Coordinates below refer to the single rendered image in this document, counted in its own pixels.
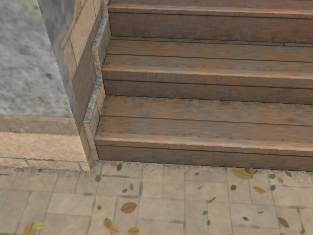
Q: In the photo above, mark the stairs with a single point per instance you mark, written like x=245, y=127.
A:
x=225, y=83

